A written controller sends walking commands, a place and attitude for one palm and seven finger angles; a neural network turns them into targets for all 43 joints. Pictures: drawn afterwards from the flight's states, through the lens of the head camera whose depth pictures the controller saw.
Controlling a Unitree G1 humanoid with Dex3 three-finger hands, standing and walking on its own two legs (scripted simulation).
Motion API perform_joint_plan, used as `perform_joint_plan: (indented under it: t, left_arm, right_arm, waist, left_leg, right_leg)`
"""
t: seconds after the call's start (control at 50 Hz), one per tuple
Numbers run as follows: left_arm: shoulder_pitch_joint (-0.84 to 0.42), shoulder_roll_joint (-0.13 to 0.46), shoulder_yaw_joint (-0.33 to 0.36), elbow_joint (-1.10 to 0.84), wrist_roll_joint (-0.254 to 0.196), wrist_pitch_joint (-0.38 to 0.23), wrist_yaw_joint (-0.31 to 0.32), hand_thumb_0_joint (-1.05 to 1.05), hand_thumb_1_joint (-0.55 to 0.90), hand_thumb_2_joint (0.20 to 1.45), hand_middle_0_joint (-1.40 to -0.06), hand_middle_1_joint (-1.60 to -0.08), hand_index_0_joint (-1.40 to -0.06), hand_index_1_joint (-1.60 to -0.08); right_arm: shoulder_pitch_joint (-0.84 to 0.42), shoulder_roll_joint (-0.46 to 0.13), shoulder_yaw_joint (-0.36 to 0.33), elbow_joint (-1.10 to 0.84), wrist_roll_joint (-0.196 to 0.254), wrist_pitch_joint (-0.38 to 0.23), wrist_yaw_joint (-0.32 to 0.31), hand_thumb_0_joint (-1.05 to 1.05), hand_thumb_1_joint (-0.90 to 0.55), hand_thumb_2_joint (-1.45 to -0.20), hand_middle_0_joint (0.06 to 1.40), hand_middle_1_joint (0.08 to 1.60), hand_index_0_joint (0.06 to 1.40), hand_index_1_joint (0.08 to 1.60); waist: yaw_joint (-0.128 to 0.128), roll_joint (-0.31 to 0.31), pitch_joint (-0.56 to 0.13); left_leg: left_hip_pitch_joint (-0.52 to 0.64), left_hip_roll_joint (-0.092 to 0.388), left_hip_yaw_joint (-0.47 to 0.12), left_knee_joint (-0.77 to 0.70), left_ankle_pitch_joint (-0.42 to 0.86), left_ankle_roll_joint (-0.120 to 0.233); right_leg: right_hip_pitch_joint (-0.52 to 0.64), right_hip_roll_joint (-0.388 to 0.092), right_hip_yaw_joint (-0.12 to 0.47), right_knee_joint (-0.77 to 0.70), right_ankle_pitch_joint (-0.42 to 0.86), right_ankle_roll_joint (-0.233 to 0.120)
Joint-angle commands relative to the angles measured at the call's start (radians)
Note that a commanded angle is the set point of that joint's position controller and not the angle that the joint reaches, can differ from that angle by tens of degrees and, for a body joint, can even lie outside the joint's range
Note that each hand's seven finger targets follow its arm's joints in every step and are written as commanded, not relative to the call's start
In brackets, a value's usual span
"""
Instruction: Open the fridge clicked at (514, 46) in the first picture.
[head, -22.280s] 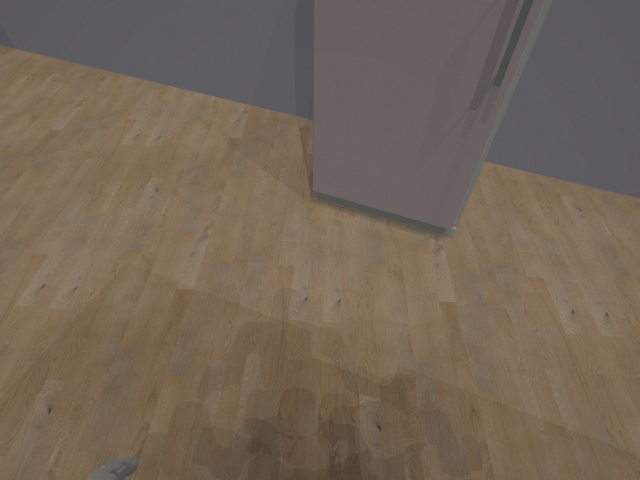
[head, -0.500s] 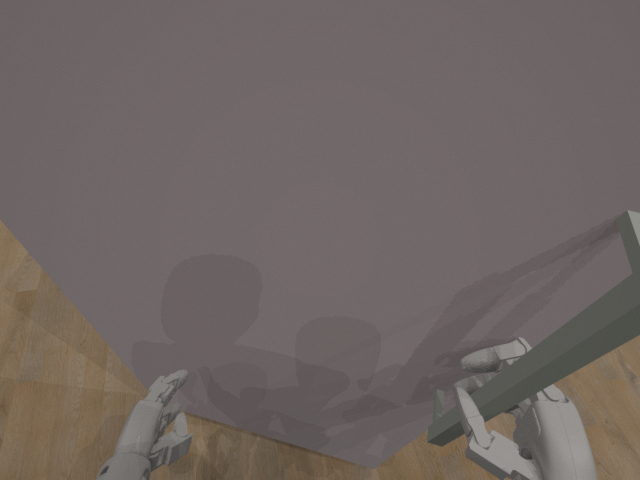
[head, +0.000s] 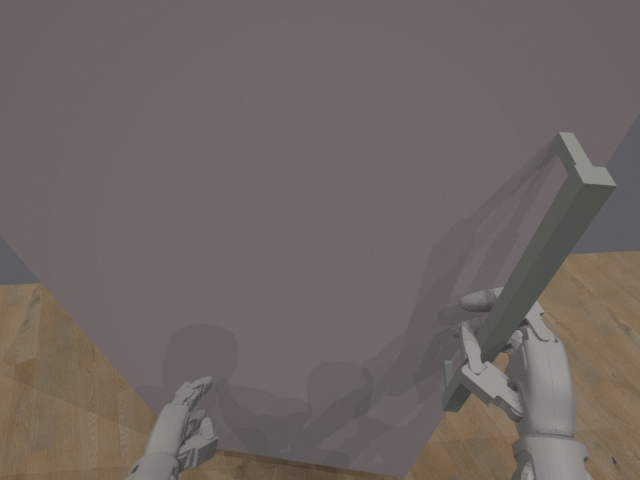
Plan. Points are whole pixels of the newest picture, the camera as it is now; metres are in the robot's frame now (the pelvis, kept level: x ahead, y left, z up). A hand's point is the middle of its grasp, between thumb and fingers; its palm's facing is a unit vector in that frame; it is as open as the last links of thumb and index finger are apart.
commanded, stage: walk backward, drawing the door open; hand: right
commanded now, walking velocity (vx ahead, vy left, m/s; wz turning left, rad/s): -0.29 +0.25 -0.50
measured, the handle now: (492, 312) +0.27 -0.14 +0.14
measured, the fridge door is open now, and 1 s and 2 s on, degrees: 12 37 56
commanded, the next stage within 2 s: none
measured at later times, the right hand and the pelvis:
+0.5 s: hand (460, 455) +0.14 -0.09 +0.12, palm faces +0.34 +0.90 -0.26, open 6.1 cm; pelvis -0.11 +0.11 +0.00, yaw -8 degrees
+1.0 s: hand out of the picture +0.00 -0.02 +0.13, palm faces +0.43 +0.89 -0.15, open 6.1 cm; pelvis -0.20 +0.21 +0.02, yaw -27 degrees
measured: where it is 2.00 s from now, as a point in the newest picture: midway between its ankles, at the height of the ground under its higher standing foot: outside the picture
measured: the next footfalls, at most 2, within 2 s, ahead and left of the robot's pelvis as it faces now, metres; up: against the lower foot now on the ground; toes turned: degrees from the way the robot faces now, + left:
right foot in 0.06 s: -0.03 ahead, -0.11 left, +0.00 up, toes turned -5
left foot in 0.44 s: -0.02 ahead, +0.23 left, +0.00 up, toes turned -6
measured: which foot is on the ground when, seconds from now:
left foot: down 0.00-0.06, up 0.08-0.42, down 0.44-0.76, up 0.78-1.00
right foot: up 0.00-0.04, down 0.06-0.46, up 0.48-0.74, down 0.76-1.00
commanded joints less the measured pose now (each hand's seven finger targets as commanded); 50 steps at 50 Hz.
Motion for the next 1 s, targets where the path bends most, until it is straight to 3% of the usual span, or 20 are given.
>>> perform_joint_plan:
  t: [0.0,0.02,0.04,0.06,0.08,0.14,0.2,0.36,0.4,0.44,0.46,0.54,0.66,0.7,0.72,0.74,0.76,0.78,0.9,0.98]
  left_arm:
    - [-0.042,0.122,0.045,-0.168,-0.003,-0.047,-0.001,0.0,0.9,0.9,-0.2,-0.3,-0.2,-0.3]
    - [-0.025,0.139,0.052,-0.19,-0.003,-0.043,-0.004,0.0,0.9,0.9,-0.2,-0.3,-0.2,-0.3]
    - [-0.034,0.158,0.065,-0.217,0.002,-0.043,-0.01,0.0,0.9,0.9,-0.2,-0.3,-0.2,-0.3]
    - [-0.047,0.134,0.064,-0.211,0.014,-0.058,-0.018,0.0,0.9,0.9,-0.2,-0.3,-0.2,-0.3]
    - [-0.086,0.121,0.079,-0.183,0.01,-0.082,-0.021,0.0,0.9,0.9,-0.2,-0.3,-0.2,-0.3]
    - [-0.094,0.116,0.081,-0.135,0.008,-0.108,-0.022,0.0,0.9,0.9,-0.2,-0.3,-0.2,-0.3]
    - [-0.066,0.151,0.098,-0.096,-0.019,-0.117,-0.02,0.0,0.9,0.9,-0.2,-0.3,-0.2,-0.3]
    - [-0.113,0.121,0.088,-0.083,-0.019,-0.119,-0.012,0.0,0.9,0.9,-0.2,-0.3,-0.2,-0.3]
    - [-0.115,0.109,0.09,-0.087,-0.029,-0.104,-0.018,0.0,0.9,0.9,-0.2,-0.3,-0.2,-0.3]
    - [-0.13,0.07,0.082,-0.116,-0.032,-0.086,-0.01,0.0,0.9,0.9,-0.2,-0.3,-0.2,-0.3]
    - [-0.112,0.08,0.111,-0.107,-0.04,-0.092,0.003,0.0,0.9,0.9,-0.2,-0.3,-0.2,-0.3]
    - [-0.16,0.043,0.069,-0.112,-0.017,-0.071,0.011,0.0,0.9,0.9,-0.2,-0.3,-0.2,-0.3]
    - [-0.078,0.075,0.098,-0.138,-0.007,-0.089,0.029,0.0,0.9,0.9,-0.2,-0.3,-0.2,-0.3]
    - [-0.052,0.108,0.116,-0.145,-0.016,-0.091,0.037,0.0,0.9,0.9,-0.2,-0.3,-0.2,-0.3]
    - [-0.047,0.125,0.123,-0.16,-0.008,-0.093,0.039,0.0,0.9,0.9,-0.2,-0.3,-0.2,-0.3]
    - [-0.058,0.144,0.135,-0.165,-0.002,-0.107,0.029,0.0,0.9,0.9,-0.2,-0.3,-0.2,-0.3]
    - [-0.028,0.137,0.136,-0.131,0.001,-0.113,0.006,0.0,0.9,0.9,-0.2,-0.3,-0.2,-0.3]
    - [-0.066,0.107,0.118,-0.126,0.013,-0.123,0.0,0.0,0.9,0.9,-0.2,-0.3,-0.2,-0.3]
    - [-0.065,0.147,0.142,-0.084,-0.024,-0.152,-0.024,0.0,0.9,0.9,-0.2,-0.3,-0.2,-0.3]
    - [-0.083,0.132,0.126,-0.078,-0.038,-0.147,-0.012,0.0,0.9,0.9,-0.2,-0.3,-0.2,-0.3]
  right_arm:
    - [-0.121,-0.096,-0.061,-0.343,-0.012,-0.123,-0.02,0.0,-0.9,-0.9,0.45,1.4,0.45,1.4]
    - [-0.158,-0.098,-0.053,-0.353,-0.008,-0.135,-0.018,0.0,-0.9,-0.9,0.45,1.4,0.45,1.4]
    - [-0.172,-0.096,-0.059,-0.351,-0.012,-0.148,-0.023,0.0,-0.9,-0.9,0.45,1.4,0.45,1.4]
    - [-0.209,-0.102,-0.056,-0.341,-0.033,-0.156,-0.035,0.0,-0.9,-0.9,0.45,1.4,0.45,1.4]
    - [-0.233,-0.12,-0.069,-0.336,-0.041,-0.158,-0.043,0.0,-0.9,-0.9,0.45,1.4,0.45,1.4]
    - [-0.207,-0.064,-0.044,-0.292,-0.029,-0.139,-0.043,0.0,-0.9,-0.9,0.45,1.4,0.45,1.4]
    - [-0.258,0.002,0.041,-0.229,-0.012,-0.113,-0.038,0.0,-0.9,-0.9,0.45,1.4,0.45,1.4]
    - [-0.331,-0.104,-0.103,-0.231,0.02,-0.171,-0.002,0.0,-0.9,-0.9,0.45,1.4,0.45,1.4]
    - [-0.342,-0.164,-0.169,-0.234,0.021,-0.179,0.004,0.0,-0.9,-0.9,0.45,1.4,0.45,1.4]
    - [-0.341,-0.224,-0.233,-0.206,0.031,-0.165,0.006,0.0,-0.9,-0.9,0.45,1.4,0.45,1.4]
    - [-0.278,-0.222,-0.298,-0.14,0.038,-0.14,0.005,0.0,-0.9,-0.9,0.45,1.4,0.45,1.4]
    - [-0.276,-0.12,-0.253,-0.093,0.037,-0.118,-0.002,0.0,-0.9,-0.9,0.45,1.4,0.45,1.4]
    - [-0.282,-0.098,-0.205,-0.151,0.035,-0.12,0.0,0.0,-0.9,-0.9,0.45,1.4,0.45,1.4]
    - [-0.328,-0.078,-0.149,-0.187,0.043,-0.122,0.006,0.0,-0.9,-0.9,0.45,1.4,0.45,1.4]
    - [-0.37,-0.082,-0.136,-0.198,0.044,-0.135,0.008,0.0,-0.9,-0.9,0.45,1.4,0.45,1.4]
    - [-0.405,-0.083,-0.118,-0.205,0.033,-0.148,0.013,0.0,-0.9,-0.9,0.45,1.4,0.45,1.4]
    - [-0.431,-0.112,-0.119,-0.191,-0.01,-0.159,0.013,0.0,-0.9,-0.9,0.45,1.4,0.45,1.4]
    - [-0.476,-0.105,-0.102,-0.226,-0.022,-0.173,0.025,0.0,-0.9,-0.9,0.45,1.4,0.45,1.4]
    - [-0.46,-0.061,-0.079,-0.155,0.004,-0.123,0.027,0.0,-0.9,-0.9,0.45,1.4,0.45,1.4]
    - [-0.475,-0.091,-0.106,-0.153,0.023,-0.131,0.033,0.0,-0.9,-0.9,0.45,1.4,0.45,1.4]
  waist:
    - [-0.007,-0.092,-0.133]
    - [0.006,-0.212,-0.133]
    - [-0.007,-0.393,-0.107]
    - [-0.009,-0.402,-0.075]
    - [-0.027,-0.324,-0.102]
    - [-0.032,-0.192,-0.042]
    - [-0.039,-0.249,-0.069]
    - [-0.045,-0.332,-0.19]
    - [-0.052,-0.198,-0.228]
    - [-0.041,0.211,-0.24]
    - [-0.066,0.384,-0.293]
    - [-0.027,0.122,-0.23]
    - [-0.025,0.103,-0.213]
    - [0.011,-0.085,-0.207]
    - [0.018,-0.23,-0.178]
    - [-0.011,-0.43,-0.135]
    - [-0.019,-0.384,-0.145]
    - [0.007,-0.35,-0.102]
    - [-0.016,-0.329,-0.079]
    - [-0.006,-0.356,-0.034]
  left_leg:
    - [0.188,0.181,-0.221,-0.155,-0.39,-0.147]
    - [0.219,0.135,-0.23,0.015,-0.384,-0.175]
    - [0.176,0.046,-0.207,0.33,-0.367,-0.182]
    - [0.028,0.0,-0.246,0.662,-0.418,-0.192]
    - [-0.048,-0.024,-0.317,0.902,-0.4,-0.19]
    - [-0.282,-0.023,-0.29,0.938,-0.455,-0.17]
    - [-0.219,-0.005,-0.213,0.612,-0.413,-0.159]
    - [0.118,-0.004,-0.188,0.043,-0.187,-0.178]
    - [0.219,0.029,-0.189,-0.107,0.061,-0.182]
    - [0.256,0.305,-0.354,0.001,0.488,-0.061]
    - [0.218,0.345,-0.358,0.01,0.436,-0.017]
    - [0.268,0.283,-0.227,0.078,0.353,0.002]
    - [0.26,0.297,-0.241,0.066,0.191,0.011]
    - [0.183,0.229,-0.178,0.195,0.077,-0.039]
    - [0.061,0.138,-0.125,0.346,-0.042,-0.098]
    - [-0.186,0.027,-0.109,0.525,-0.422,-0.162]
    - [-0.26,0.015,-0.193,0.68,-0.563,-0.179]
    - [-0.336,0.017,-0.241,0.746,-0.522,-0.185]
    - [-0.116,-0.001,-0.214,0.693,-0.357,-0.181]
    - [0.125,-0.024,-0.188,0.468,-0.377,-0.191]
  right_leg:
    - [0.068,-0.007,0.012,-0.494,0.139,-0.021]
    - [0.04,-0.083,0.133,-0.644,0.155,-0.048]
    - [-0.044,-0.293,0.435,-0.75,0.167,-0.138]
    - [-0.048,-0.469,0.614,-0.737,0.371,-0.243]
    - [-0.004,-0.536,0.635,-0.684,0.622,-0.291]
    - [0.246,-0.398,0.416,-0.505,1.026,-0.166]
    - [0.39,-0.299,0.283,-0.459,1.075,-0.081]
    - [0.306,-0.264,0.299,-0.399,0.927,-0.054]
    - [0.27,-0.174,0.215,-0.284,0.708,0.003]
    - [-0.021,-0.012,0.085,0.001,-0.002,0.055]
    - [-0.055,0.037,0.151,0.227,-0.075,0.031]
    - [-0.154,0.0,0.105,0.206,-0.009,0.05]
    - [-0.018,-0.032,0.042,-0.263,0.059,0.017]
    - [0.163,-0.064,0.053,-0.519,0.322,0.018]
    - [0.266,-0.172,0.184,-0.612,0.539,-0.006]
    - [0.392,-0.416,0.497,-0.627,0.946,-0.082]
    - [0.442,-0.511,0.581,-0.542,1.237,-0.159]
    - [0.442,-0.486,0.572,-0.5,1.295,-0.171]
    - [0.245,-0.335,0.343,-0.507,0.751,-0.088]
    - [0.008,-0.308,0.396,-0.592,0.322,-0.092]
